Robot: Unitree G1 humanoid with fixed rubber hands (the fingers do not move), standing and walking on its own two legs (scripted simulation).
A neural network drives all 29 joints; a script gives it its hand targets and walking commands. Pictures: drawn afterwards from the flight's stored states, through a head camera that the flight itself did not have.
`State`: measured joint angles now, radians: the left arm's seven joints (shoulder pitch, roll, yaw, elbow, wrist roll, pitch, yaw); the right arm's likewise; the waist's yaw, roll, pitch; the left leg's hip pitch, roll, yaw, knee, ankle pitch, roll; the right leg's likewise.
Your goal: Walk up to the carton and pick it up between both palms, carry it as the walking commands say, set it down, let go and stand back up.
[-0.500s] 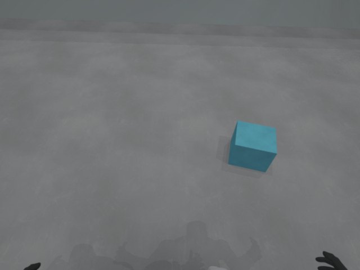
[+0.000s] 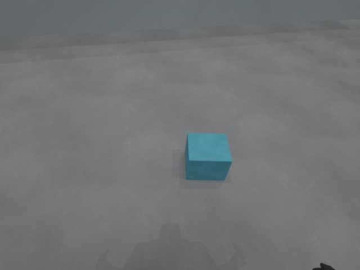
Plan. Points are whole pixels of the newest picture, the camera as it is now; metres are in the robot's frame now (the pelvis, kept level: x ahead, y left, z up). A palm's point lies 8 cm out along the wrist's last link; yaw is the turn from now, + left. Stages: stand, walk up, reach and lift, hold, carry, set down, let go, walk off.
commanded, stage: walk up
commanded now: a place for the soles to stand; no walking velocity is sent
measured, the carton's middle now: (206, 156) +0.88 -0.20 -0.64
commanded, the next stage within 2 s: none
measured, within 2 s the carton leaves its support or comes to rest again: neither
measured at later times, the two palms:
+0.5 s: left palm (80, 182) +0.34 +0.26 -0.05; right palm (347, 260) +0.18 -0.38 -0.07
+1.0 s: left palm (112, 136) +0.51 +0.22 -0.06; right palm (343, 222) +0.27 -0.43 -0.07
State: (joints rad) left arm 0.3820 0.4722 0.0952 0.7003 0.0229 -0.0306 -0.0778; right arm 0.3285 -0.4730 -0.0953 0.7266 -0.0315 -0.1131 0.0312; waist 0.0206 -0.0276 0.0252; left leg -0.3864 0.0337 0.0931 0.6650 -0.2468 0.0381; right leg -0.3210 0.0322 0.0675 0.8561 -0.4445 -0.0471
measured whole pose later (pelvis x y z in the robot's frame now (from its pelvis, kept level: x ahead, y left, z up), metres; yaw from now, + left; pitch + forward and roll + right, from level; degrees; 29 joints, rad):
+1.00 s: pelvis +0.31 -0.08 +0.00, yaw -13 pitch -1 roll +0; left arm 0.27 0.49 0.08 0.71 0.02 -0.09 -0.03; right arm 0.41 -0.50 -0.08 0.69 -0.01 -0.06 0.02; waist -0.04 0.01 0.05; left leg -0.38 0.06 0.02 0.90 -0.47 0.02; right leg -0.42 -0.02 -0.04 0.70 -0.24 -0.03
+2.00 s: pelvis +0.38 -0.14 +0.01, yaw -10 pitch -1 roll +1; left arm 0.12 0.51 0.13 0.80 0.06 0.06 -0.12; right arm 0.36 -0.55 -0.12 0.94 -0.03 -0.09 -0.05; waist -0.04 -0.07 0.07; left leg -0.28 0.08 -0.03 0.58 -0.29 -0.02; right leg -0.47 -0.09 0.03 0.83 -0.43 0.00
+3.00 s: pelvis +0.45 -0.22 +0.01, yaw +4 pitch -1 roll -1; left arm 0.11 0.44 0.03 0.92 0.01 -0.04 0.01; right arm 0.12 -0.43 -0.01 0.94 -0.01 -0.02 0.01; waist 0.00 0.01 0.06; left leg -0.33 -0.05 -0.09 0.63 -0.27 0.01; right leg -0.20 -0.01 -0.10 0.58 -0.36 -0.01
